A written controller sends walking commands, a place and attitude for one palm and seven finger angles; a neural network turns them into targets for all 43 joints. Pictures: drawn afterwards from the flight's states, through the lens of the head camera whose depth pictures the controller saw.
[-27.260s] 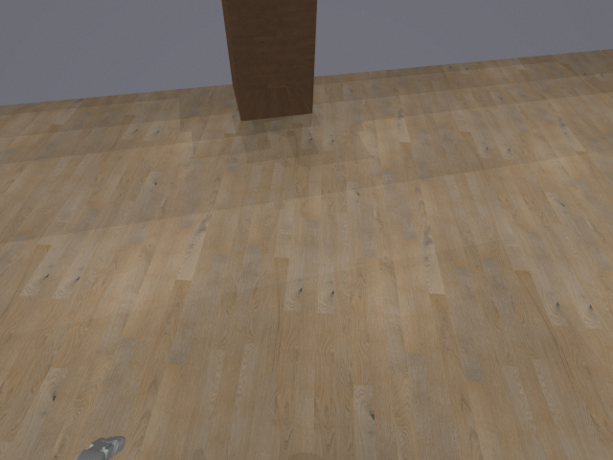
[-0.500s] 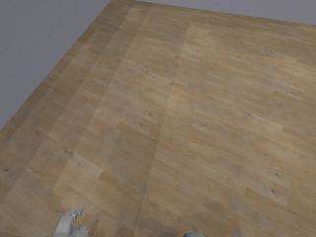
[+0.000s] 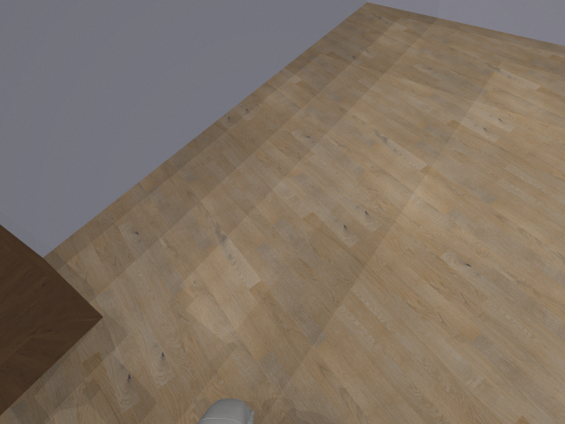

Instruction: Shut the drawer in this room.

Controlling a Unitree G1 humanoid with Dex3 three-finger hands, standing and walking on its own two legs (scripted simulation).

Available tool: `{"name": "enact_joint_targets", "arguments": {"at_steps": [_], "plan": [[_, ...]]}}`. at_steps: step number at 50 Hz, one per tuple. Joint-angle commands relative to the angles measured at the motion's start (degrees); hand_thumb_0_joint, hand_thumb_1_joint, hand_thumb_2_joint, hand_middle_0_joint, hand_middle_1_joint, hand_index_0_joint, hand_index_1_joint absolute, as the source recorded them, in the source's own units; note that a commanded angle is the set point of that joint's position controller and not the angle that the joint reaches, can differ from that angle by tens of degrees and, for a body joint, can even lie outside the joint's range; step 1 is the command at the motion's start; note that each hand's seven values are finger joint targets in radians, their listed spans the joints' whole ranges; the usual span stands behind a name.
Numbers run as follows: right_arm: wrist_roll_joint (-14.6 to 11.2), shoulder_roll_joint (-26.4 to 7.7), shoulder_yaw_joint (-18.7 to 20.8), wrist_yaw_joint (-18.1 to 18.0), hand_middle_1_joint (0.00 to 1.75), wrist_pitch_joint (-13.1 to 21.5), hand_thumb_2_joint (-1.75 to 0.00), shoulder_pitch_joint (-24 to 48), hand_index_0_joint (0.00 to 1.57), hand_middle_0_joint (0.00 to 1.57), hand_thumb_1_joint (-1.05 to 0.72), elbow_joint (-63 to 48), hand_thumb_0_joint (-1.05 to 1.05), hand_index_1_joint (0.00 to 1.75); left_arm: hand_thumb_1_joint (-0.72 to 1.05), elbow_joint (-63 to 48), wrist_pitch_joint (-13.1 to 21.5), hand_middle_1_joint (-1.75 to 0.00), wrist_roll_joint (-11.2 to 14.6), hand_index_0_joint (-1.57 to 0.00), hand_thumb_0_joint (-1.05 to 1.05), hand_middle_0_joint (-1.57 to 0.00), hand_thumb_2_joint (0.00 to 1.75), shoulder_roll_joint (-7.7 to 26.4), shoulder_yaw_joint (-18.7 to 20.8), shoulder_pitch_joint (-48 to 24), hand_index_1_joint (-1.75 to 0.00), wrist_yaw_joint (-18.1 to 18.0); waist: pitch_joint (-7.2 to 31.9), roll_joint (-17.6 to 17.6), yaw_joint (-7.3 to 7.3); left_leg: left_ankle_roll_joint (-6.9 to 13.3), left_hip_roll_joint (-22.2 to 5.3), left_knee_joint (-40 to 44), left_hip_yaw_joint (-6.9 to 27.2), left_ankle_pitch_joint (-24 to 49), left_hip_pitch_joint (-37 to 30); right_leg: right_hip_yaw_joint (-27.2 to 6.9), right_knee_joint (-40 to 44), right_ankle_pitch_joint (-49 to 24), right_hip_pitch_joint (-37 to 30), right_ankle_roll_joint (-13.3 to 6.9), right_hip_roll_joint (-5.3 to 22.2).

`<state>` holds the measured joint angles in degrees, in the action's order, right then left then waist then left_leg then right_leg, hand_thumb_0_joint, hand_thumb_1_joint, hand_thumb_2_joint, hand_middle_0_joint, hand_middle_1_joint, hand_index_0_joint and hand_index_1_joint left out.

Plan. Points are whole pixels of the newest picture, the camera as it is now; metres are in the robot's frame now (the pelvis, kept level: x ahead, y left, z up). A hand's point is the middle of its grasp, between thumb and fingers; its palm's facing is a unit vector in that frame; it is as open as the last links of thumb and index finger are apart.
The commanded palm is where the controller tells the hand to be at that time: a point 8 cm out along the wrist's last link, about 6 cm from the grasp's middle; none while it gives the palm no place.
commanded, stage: turn to face it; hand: left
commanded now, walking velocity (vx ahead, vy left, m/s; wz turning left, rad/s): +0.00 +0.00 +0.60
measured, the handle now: out of the picture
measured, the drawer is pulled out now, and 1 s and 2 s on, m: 0.26 0.26 0.26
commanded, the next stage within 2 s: take the last steps up to it in 1.56 s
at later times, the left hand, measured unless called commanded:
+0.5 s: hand out of the picture +0.05 +0.29 -0.17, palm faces +0.32 -0.92 -0.23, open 7.4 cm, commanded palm none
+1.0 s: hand out of the picture +0.02 +0.21 -0.14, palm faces +0.55 -0.79 -0.28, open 7.4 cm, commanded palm none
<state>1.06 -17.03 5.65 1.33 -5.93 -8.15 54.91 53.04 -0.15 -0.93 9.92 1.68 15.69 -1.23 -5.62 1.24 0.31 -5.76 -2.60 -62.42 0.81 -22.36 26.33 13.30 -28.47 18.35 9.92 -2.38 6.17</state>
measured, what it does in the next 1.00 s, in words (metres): steps on the spot, turning left: left foot, then right foot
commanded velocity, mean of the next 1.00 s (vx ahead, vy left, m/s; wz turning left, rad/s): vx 0.00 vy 0.00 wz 0.60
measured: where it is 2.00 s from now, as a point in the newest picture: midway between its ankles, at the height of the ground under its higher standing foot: outside the picture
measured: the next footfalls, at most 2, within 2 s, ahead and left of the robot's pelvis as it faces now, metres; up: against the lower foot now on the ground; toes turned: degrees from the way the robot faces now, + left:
left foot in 0.18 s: +0.00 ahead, +0.15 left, +0.00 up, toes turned +13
right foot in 0.72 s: +0.12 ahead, -0.07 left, +0.00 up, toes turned +22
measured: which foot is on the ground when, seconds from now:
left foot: up 0.00-0.16, down 0.18-0.72, up 0.74-1.00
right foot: down 0.00-0.18, up 0.20-0.70, down 0.72-1.00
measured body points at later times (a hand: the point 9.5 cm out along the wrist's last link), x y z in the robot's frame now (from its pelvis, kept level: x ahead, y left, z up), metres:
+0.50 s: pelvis +0.01 +0.05 +0.00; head +0.05 +0.10 +0.45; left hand +0.03 +0.34 -0.15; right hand +0.17 -0.16 -0.13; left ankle -0.04 +0.14 -0.74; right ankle +0.05 -0.13 -0.66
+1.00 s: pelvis +0.04 -0.01 +0.00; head +0.09 -0.02 +0.45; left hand -0.01 +0.25 -0.12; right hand +0.22 -0.21 -0.16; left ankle -0.08 +0.12 -0.65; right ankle +0.08 -0.09 -0.74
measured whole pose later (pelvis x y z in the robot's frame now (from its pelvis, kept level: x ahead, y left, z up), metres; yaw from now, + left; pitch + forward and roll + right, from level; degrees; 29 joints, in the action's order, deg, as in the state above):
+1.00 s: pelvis +0.04 -0.01 +0.00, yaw +36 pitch -1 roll +3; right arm 1.0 -15.8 5.8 1.8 -5.6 -12.9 56.0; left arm 50.3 -0.2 -0.7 9.8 1.2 9.9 -1.1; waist -5.5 1.7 -2.4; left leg -5.3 -2.2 -65.3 0.6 -21.9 27.0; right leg 12.5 -28.5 17.1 9.9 -1.2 7.2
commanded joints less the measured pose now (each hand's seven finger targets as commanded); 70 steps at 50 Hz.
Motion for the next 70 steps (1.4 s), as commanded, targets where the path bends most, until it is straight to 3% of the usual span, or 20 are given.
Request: {"name": "enact_joint_targets", "arguments": {"at_steps": [1,5,8,9,10,11,16,29,33,34,36,37,42,55,59,60,61,62,66,70], "plan": [[-0.4,-1.4,-1.1,0.0,0.30,2.3,-0.90,6.6,0.20,0.20,-0.90,-6.0,0.00,0.30,0.90,-2.2,0.7,-0.30,-0.6,-0.20,0.00,-0.20,0.90,12.8,3.0,4.3,-0.30,-0.9,5.9,-11.5,2.68,1.1,0.2,8.2,-3.0,-3.1,3.8,-10.5,6.1,-35.9,-10.2,-5.4,15.1],[-0.7,-1.0,-1.8,0.0,0.30,3.3,-0.90,6.7,0.20,0.20,-0.90,-6.9,0.00,0.30,0.90,-1.7,0.3,-0.30,-0.8,-0.20,0.00,-0.20,0.90,14.7,3.7,3.9,-0.30,-0.7,8.2,-13.7,2.90,2.9,0.7,21.6,-6.0,-3.1,-3.9,-8.3,2.7,-36.6,-9.9,-5.0,16.3],[-0.4,-4.2,-0.9,0.0,0.30,4.4,-0.90,-0.5,0.20,0.20,-0.90,-5.7,0.00,0.30,0.90,-1.4,0.0,-0.30,0.0,-0.20,0.00,-0.20,0.90,14.6,4.0,2.3,-0.30,-0.2,12.4,-6.8,-1.85,5.0,-0.5,40.3,-4.9,14.8,-21.9,-2.3,-11.5,-29.1,-1.1,0.9,13.9],[0.0,-11.1,1.0,-0.4,0.30,5.0,-0.90,-4.7,0.20,0.20,-0.90,-5.0,0.00,0.30,0.90,-3.4,-0.1,-0.30,0.5,-0.20,0.00,-0.20,0.90,11.8,3.6,1.4,-0.30,0.2,15.2,9.2,-4.38,11.1,-14.7,41.6,13.0,35.4,-34.3,-0.2,-24.9,0.4,15.4,5.6,5.7],[-0.7,-15.2,1.8,-0.9,0.30,4.5,-0.90,-7.8,0.20,0.20,-0.90,-3.9,0.00,0.30,0.90,-5.4,-0.7,-0.30,0.3,-0.20,0.00,-0.20,0.90,9.6,2.2,-1.8,-0.30,0.2,15.1,16.2,-5.57,17.6,-22.9,39.8,20.4,59.1,-35.3,-5.2,-32.8,21.3,24.2,7.5,1.7],[-0.7,-13.6,1.3,-0.9,0.30,4.1,-0.90,-7.5,0.20,0.20,-0.90,-3.4,0.00,0.30,0.90,-5.7,-1.3,-0.30,0.0,-0.20,0.00,-0.20,0.90,11.5,2.6,-2.8,-0.30,-0.2,14.1,9.5,-4.96,19.5,-23.3,38.8,14.2,53.9,-32.1,-8.3,-35.9,19.9,23.3,6.9,3.0],[-0.3,-8.0,0.0,-2.0,0.30,5.2,-0.90,0.1,0.20,0.20,-0.90,-5.4,0.00,0.30,0.90,-3.2,-1.6,-0.30,0.0,-0.20,0.00,-0.20,0.90,10.9,3.3,-3.5,-0.30,0.5,6.8,7.6,-0.73,13.7,-10.6,39.8,8.4,50.5,-24.4,-11.5,-38.7,5.7,23.3,8.3,0.9],[0.3,-7.4,1.2,-2.0,0.30,5.1,-0.90,-7.0,0.20,0.20,-0.90,-4.3,0.00,0.30,0.90,-8.4,-1.1,-0.30,0.8,-0.20,0.00,-0.20,0.90,9.2,2.3,-13.9,-0.30,0.0,8.3,8.8,-2.96,15.9,-9.3,37.4,19.3,48.7,-24.5,-13.3,-20.5,7.6,19.0,8.7,-2.9],[0.1,-7.3,1.5,-2.1,0.30,4.9,-0.90,-5.0,0.20,0.20,-0.90,-4.8,0.00,0.30,0.90,-7.7,-0.1,-0.30,1.3,-0.20,0.00,-0.20,0.90,9.4,2.3,-9.4,-0.30,-0.1,10.4,8.4,-0.57,12.9,-6.5,32.6,21.2,45.5,-18.3,-12.7,-1.3,-1.2,4.8,7.3,-4.8],[-0.4,-6.4,1.3,-1.9,0.30,4.9,-0.90,-4.8,0.20,0.20,-0.90,-4.9,0.00,0.30,0.90,-6.8,0.6,-0.30,1.2,-0.20,0.00,-0.20,0.90,10.7,2.6,-6.7,-0.30,-0.1,11.9,5.2,0.88,10.0,-4.0,29.7,19.7,37.1,-13.5,-13.0,7.6,-10.5,-3.7,7.0,-3.0],[-0.9,-1.5,0.6,-1.4,0.30,4.9,-0.90,-5.7,0.20,0.20,-0.90,-6.6,0.00,0.30,0.90,-5.6,1.2,-0.30,0.2,-0.20,0.00,-0.20,0.90,18.6,4.0,-1.2,-0.30,-1.2,15.3,-17.2,2.75,2.5,7.4,9.3,3.9,-13.4,6.7,-33.0,7.2,-36.2,-19.3,-3.0,23.0],[-0.7,-3.9,1.1,-1.7,0.30,4.2,-0.90,-5.5,0.20,0.20,-0.90,-6.6,0.00,0.30,0.90,-6.0,0.8,-0.30,0.4,-0.20,0.00,-0.20,0.90,17.4,3.5,-1.9,-0.30,-1.3,12.8,-12.1,2.00,3.0,4.5,-0.6,5.3,-13.8,4.4,-29.2,7.0,-38.1,-10.9,-6.7,24.2],[0.0,-2.0,0.9,0.1,0.30,2.2,-0.90,-8.1,0.20,0.20,-0.90,-2.2,0.00,0.30,0.90,-7.9,0.9,-0.30,0.4,-0.20,0.00,-0.20,0.90,10.6,2.0,-10.3,-0.30,-0.9,4.3,-12.0,-2.34,1.5,1.1,-10.6,2.2,0.9,5.1,-12.5,9.6,-23.0,-1.1,-2.0,12.3],[-0.6,-0.3,-1.0,0.5,0.30,2.8,-0.90,3.5,0.20,0.20,-0.90,-5.5,0.00,0.30,0.90,-3.6,0.4,-0.30,-0.7,-0.20,0.00,-0.20,0.90,14.6,3.7,0.4,-0.30,-0.6,5.5,-13.6,2.35,2.0,0.3,14.8,-5.3,-2.9,-1.3,-6.3,5.7,-30.0,-6.2,-4.7,16.2],[-0.4,-1.4,-0.9,0.2,0.30,4.0,-0.90,-0.3,0.20,0.20,-0.90,-5.2,0.00,0.30,0.90,-2.6,0.0,-0.30,-0.4,-0.20,0.00,-0.20,0.90,15.2,4.3,-0.1,-0.30,-0.3,8.2,-10.0,-0.31,3.8,1.3,32.6,-7.3,7.0,-13.9,-2.8,-2.9,-25.9,-2.1,-0.8,15.3],[-0.3,-4.7,-0.2,0.2,0.30,4.7,-0.90,-4.1,0.20,0.20,-0.90,-4.5,0.00,0.30,0.90,-2.7,-0.3,-0.30,0.0,-0.20,0.00,-0.20,0.90,14.1,4.1,0.0,-0.30,-0.1,11.4,-2.8,-2.66,5.4,-2.1,39.3,-2.8,16.7,-24.0,-0.9,-12.4,-20.2,4.2,2.1,12.9],[0.1,-11.7,1.5,-0.3,0.30,5.2,-0.90,-7.7,0.20,0.20,-0.90,-4.3,0.00,0.30,0.90,-4.8,-0.4,-0.30,0.6,-0.20,0.00,-0.20,0.90,10.2,3.0,-0.8,-0.30,0.4,12.7,16.1,-4.85,12.6,-17.9,41.2,18.6,39.4,-32.7,0.1,-26.0,13.0,21.0,7.0,3.4],[-0.6,-14.1,1.7,-0.8,0.30,4.6,-0.90,-10.8,0.20,0.20,-0.90,-3.0,0.00,0.30,0.90,-6.1,-1.2,-0.30,0.1,-0.20,0.00,-0.20,0.90,9.3,1.9,-4.4,-0.30,-0.1,13.3,14.8,-5.86,17.1,-22.5,40.9,18.8,51.2,-29.9,-6.4,-32.2,22.0,21.9,7.0,2.1],[0.0,-7.2,-0.5,-2.4,0.30,5.0,-0.90,-1.7,0.20,0.20,-0.90,-4.5,0.00,0.30,0.90,-2.3,-1.9,-0.30,0.1,-0.20,0.00,-0.20,0.90,10.5,2.6,-4.5,-0.30,0.0,6.3,11.1,-2.05,15.7,-13.7,41.0,9.6,46.6,-21.7,-12.1,-38.0,9.9,21.4,6.9,1.9],[-0.4,-5.9,-1.1,-2.3,0.30,5.8,-0.90,-1.3,0.20,0.20,-0.90,-4.4,0.00,0.30,0.90,-0.1,-2.0,-0.30,0.1,-0.20,0.00,-0.20,0.90,9.6,2.5,-0.8,-0.30,0.4,7.7,5.6,-0.19,14.1,-10.7,42.8,6.3,41.4,-22.0,-11.4,-37.5,3.4,19.6,7.6,0.6]]}}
